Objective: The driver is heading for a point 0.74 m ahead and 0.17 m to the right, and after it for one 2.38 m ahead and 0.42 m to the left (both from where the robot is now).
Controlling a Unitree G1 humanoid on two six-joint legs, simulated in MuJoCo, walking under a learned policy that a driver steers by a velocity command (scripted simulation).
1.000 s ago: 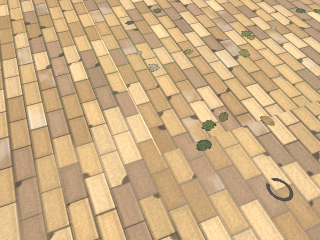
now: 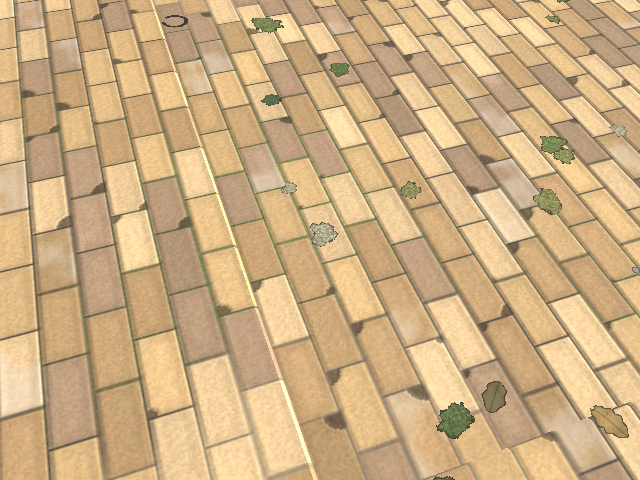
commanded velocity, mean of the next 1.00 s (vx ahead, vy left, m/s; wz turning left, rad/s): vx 0.50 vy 0.00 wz -0.05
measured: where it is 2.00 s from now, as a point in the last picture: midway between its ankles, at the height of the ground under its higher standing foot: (337, 280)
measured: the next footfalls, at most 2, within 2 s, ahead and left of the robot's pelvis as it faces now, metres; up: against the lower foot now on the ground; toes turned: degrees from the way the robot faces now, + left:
right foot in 0.44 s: +0.41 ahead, -0.15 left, +0.00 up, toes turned -3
left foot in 0.96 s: +0.70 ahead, +0.10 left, +0.00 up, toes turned -3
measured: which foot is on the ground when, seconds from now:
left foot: down 0.00-0.46, up 0.48-0.94, down 0.96-1.00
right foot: up 0.00-0.42, down 0.44-1.00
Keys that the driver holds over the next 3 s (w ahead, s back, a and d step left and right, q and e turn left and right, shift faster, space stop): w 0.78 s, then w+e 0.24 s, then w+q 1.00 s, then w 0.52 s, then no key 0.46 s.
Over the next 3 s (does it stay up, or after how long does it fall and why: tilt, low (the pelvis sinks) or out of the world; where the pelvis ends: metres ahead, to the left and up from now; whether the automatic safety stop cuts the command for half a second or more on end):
stays up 1.48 0.18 -0.02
